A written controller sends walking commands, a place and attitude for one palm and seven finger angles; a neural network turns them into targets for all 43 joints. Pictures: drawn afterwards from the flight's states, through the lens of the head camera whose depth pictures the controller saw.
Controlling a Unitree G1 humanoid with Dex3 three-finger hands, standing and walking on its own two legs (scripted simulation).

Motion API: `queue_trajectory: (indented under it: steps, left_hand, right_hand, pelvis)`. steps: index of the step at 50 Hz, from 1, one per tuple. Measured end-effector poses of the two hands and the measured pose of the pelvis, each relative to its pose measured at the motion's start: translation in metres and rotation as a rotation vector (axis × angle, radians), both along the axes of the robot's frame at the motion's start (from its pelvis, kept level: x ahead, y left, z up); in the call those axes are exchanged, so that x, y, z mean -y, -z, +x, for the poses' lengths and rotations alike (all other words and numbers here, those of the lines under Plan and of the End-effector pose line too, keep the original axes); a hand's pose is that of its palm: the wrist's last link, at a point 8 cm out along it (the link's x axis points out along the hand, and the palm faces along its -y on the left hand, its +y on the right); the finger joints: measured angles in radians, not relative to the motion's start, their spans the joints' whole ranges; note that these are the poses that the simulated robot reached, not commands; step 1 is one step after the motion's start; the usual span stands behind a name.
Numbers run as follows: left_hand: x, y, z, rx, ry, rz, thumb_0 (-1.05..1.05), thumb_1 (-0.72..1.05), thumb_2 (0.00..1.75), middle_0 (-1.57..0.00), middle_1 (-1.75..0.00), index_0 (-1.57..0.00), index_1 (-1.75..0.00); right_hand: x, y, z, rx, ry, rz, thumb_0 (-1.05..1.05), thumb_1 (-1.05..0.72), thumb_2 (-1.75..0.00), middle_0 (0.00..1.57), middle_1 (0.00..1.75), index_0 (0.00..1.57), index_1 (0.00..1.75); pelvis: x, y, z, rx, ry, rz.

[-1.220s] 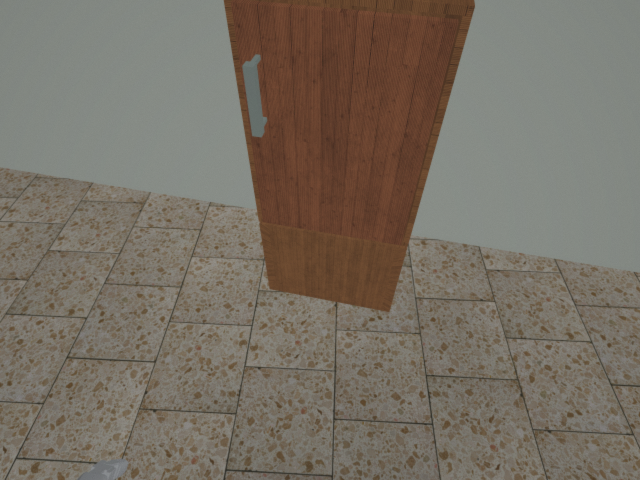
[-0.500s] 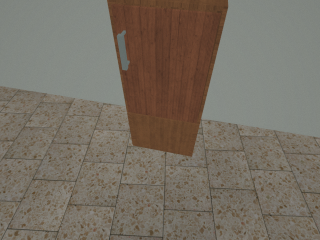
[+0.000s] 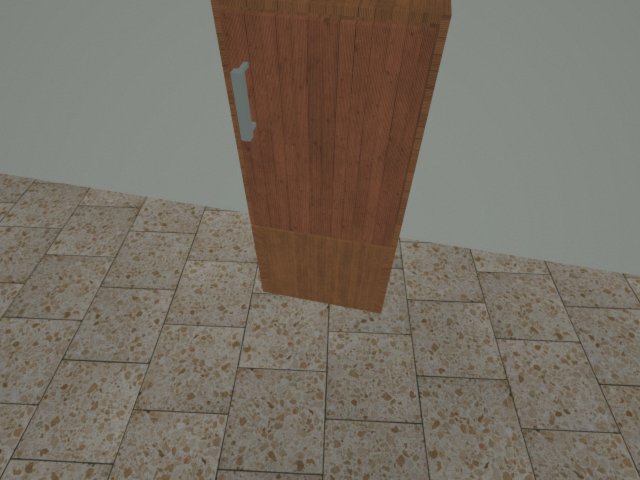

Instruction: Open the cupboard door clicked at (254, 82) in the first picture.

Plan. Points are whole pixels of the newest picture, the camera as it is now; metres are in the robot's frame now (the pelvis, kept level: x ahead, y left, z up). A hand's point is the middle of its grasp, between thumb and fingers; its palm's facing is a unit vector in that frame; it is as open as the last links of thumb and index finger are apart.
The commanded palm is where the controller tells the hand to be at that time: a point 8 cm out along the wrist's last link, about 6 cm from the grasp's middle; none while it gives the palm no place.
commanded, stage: look at it before walking up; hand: left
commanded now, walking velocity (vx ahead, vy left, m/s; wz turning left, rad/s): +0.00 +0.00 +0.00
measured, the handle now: (245, 102) +0.84 +0.21 +0.05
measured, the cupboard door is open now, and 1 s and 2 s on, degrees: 0 0 0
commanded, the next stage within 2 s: turn to face it in 0.32 s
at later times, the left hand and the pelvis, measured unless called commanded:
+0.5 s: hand out of the picture +0.07 +0.25 -0.16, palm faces -0.03 -0.94 -0.33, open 7.4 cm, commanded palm none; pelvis +0.00 +0.00 +0.00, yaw +0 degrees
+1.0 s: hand out of the picture +0.05 +0.19 -0.18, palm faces -0.06 -0.98 -0.19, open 7.4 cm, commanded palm none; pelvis +0.00 +0.02 -0.01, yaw -5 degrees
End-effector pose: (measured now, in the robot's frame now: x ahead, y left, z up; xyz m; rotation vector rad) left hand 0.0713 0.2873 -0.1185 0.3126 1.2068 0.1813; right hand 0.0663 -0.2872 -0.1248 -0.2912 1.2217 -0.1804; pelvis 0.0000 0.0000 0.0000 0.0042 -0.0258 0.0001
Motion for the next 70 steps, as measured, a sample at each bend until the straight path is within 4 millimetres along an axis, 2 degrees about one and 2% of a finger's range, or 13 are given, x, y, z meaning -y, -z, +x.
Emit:
queue_trajectory:
  steps: [21, 32, 38, 43, 48, 52, 57, 59, 62, 66, 70]
  left_hand:
    - [-0.005, 0.000, -0.006, -0.013, -0.010, 0.004, 0.01, 0.90, 0.90, -0.21, -0.30, -0.20, -0.30]
    - [-0.003, 0.003, -0.006, -0.036, 0.003, 0.003, 0.01, 0.90, 0.90, -0.21, -0.30, -0.20, -0.30]
    - [0.013, 0.013, -0.008, -0.059, 0.027, -0.029, 0.01, 0.90, 0.90, -0.20, -0.30, -0.20, -0.30]
    - [0.033, 0.022, -0.013, -0.071, 0.053, -0.075, 0.01, 0.90, 0.90, -0.20, -0.30, -0.20, -0.30]
    - [0.045, 0.028, -0.021, -0.070, 0.035, -0.129, 0.01, 0.90, 0.90, -0.21, -0.30, -0.20, -0.30]
    - [0.038, 0.033, -0.036, -0.095, -0.013, -0.162, 0.01, 0.90, 0.90, -0.21, -0.30, -0.20, -0.30]
    - [0.012, 0.046, -0.046, -0.199, -0.036, -0.171, 0.01, 0.90, 0.90, -0.21, -0.30, -0.20, -0.30]
    - [0.002, 0.043, -0.038, -0.234, -0.015, -0.162, 0.01, 0.90, 0.90, -0.21, -0.30, -0.20, -0.30]
    - [-0.008, 0.038, -0.011, -0.227, 0.013, -0.157, 0.01, 0.91, 0.90, -0.20, -0.30, -0.20, -0.30]
    - [-0.012, 0.034, 0.040, -0.165, 0.038, -0.159, 0.01, 0.91, 0.90, -0.20, -0.30, -0.19, -0.30]
    - [-0.004, 0.034, 0.097, -0.101, 0.070, -0.170, 0.01, 0.91, 0.90, -0.20, -0.30, -0.19, -0.30]
  right_hand:
    - [-0.002, -0.002, 0.006, 0.006, -0.007, -0.003, 0.01, -0.91, -0.90, 0.21, 0.30, 0.20, 0.30]
    - [-0.004, -0.001, 0.000, 0.018, 0.026, -0.003, 0.01, -0.91, -0.90, 0.21, 0.30, 0.20, 0.30]
    - [-0.020, 0.009, -0.020, 0.009, 0.082, 0.032, 0.01, -0.91, -0.90, 0.20, 0.30, 0.20, 0.30]
    - [-0.038, 0.020, -0.048, -0.029, 0.130, 0.079, 0.01, -0.91, -0.90, 0.20, 0.30, 0.20, 0.30]
    - [-0.055, 0.027, -0.080, -0.115, 0.154, 0.113, 0.01, -0.91, -0.90, 0.20, 0.30, 0.20, 0.30]
    - [-0.071, 0.023, -0.095, -0.173, 0.172, 0.107, 0.01, -0.91, -0.90, 0.20, 0.30, 0.20, 0.30]
    - [-0.097, 0.021, -0.100, -0.166, 0.224, 0.080, 0.01, -0.91, -0.90, 0.20, 0.30, 0.20, 0.30]
    - [-0.110, 0.017, -0.105, -0.170, 0.263, 0.083, 0.01, -0.91, -0.90, 0.20, 0.30, 0.20, 0.30]
    - [-0.134, 0.011, -0.112, -0.210, 0.300, 0.105, 0.01, -0.91, -0.90, 0.20, 0.30, 0.20, 0.30]
    - [-0.166, 0.007, -0.115, -0.285, 0.328, 0.150, 0.01, -0.91, -0.90, 0.20, 0.30, 0.20, 0.30]
    - [-0.190, 0.007, -0.109, -0.347, 0.358, 0.196, 0.01, -0.91, -0.90, 0.20, 0.30, 0.20, 0.30]
  pelvis:
    - [-0.002, -0.001, 0.002, 0.004, -0.002, -0.002]
    - [-0.003, 0.001, 0.000, 0.000, 0.033, -0.002]
    - [-0.004, 0.004, -0.003, 0.000, 0.068, 0.000]
    - [-0.005, 0.008, -0.008, 0.001, 0.090, 0.001]
    - [-0.011, 0.010, -0.001, -0.006, 0.084, -0.012]
    - [-0.026, 0.009, 0.011, -0.015, 0.076, -0.021]
    - [-0.051, 0.015, 0.031, -0.012, 0.103, -0.018]
    - [-0.057, 0.012, 0.041, -0.012, 0.121, -0.018]
    - [-0.063, 0.006, 0.056, -0.016, 0.131, -0.015]
    - [-0.068, 0.002, 0.078, -0.021, 0.135, -0.015]
    - [-0.070, 0.004, 0.102, -0.018, 0.139, -0.012]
